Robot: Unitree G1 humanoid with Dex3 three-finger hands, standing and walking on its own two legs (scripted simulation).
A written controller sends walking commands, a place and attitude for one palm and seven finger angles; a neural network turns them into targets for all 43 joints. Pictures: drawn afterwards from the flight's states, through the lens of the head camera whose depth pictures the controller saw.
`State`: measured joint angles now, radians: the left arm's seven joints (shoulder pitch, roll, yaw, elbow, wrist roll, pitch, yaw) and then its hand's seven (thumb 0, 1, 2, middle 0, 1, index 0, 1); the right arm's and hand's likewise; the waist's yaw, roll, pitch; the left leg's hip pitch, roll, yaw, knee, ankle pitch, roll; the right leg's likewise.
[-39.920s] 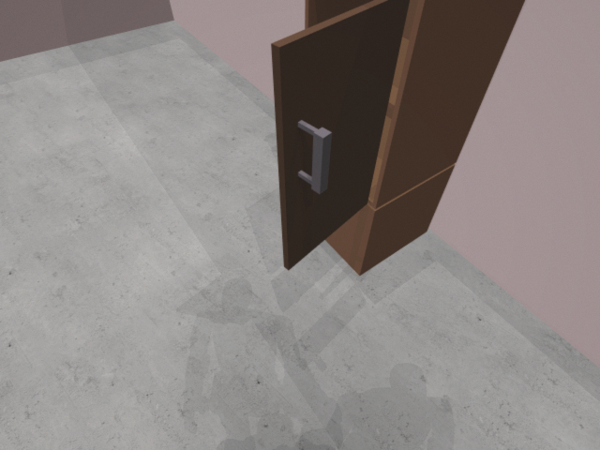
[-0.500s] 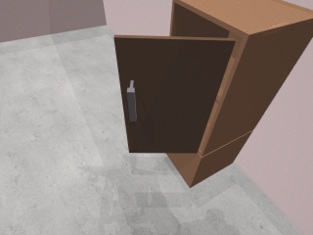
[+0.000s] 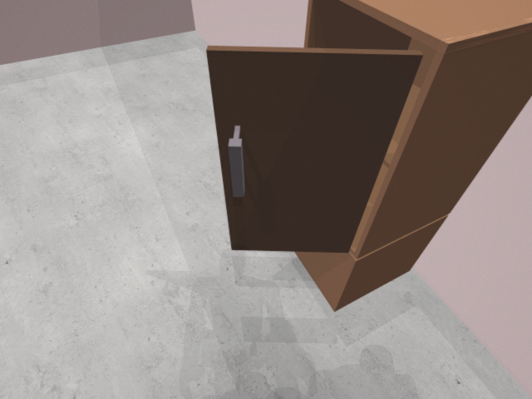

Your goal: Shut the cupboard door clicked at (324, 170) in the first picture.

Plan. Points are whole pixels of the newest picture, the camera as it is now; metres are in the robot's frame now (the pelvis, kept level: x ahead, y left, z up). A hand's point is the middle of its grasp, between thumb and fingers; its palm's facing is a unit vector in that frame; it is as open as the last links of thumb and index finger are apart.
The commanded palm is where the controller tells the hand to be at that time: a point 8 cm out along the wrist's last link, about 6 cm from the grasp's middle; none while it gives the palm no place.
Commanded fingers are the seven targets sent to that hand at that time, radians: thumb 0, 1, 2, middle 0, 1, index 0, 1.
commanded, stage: look again from close up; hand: left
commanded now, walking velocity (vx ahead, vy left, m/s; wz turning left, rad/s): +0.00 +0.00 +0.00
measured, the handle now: (238, 162) +0.54 +0.08 +0.03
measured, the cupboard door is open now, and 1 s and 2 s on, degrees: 61 61 61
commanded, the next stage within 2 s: shuffle to correct the standing spot in 0.32 s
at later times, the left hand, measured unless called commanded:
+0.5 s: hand out of the picture -0.03 +0.19 -0.18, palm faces +0.01 -0.99 -0.16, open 7.4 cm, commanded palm none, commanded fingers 0.00 0.90 0.90 -0.20 -0.30 -0.20 -0.30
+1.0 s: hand out of the picture -0.06 +0.14 -0.20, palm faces +0.05 -1.00 -0.07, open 7.4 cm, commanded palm none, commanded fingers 0.00 0.90 0.90 -0.20 -0.30 -0.20 -0.30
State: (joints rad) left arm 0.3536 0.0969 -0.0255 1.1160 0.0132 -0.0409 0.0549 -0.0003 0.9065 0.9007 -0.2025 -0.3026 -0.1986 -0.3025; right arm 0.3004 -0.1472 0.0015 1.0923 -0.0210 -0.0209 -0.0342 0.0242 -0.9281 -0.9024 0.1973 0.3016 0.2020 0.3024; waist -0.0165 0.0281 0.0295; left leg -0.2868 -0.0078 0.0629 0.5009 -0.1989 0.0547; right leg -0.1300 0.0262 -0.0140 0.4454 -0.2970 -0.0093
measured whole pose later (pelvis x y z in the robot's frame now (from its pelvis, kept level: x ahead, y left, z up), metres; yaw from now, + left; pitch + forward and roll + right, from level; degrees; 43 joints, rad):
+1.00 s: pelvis +0.01 -0.01 -0.01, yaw +0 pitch +0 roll -3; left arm 0.47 0.14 0.01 1.07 0.03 0.01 0.02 0.00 0.91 0.90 -0.20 -0.30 -0.20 -0.30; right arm 0.33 -0.12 -0.03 1.07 -0.03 -0.02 -0.03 0.01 -0.92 -0.90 0.20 0.30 0.20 0.30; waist 0.01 -0.06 -0.03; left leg -0.34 0.04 0.12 0.61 -0.26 0.05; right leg -0.20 0.03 -0.11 0.56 -0.36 -0.03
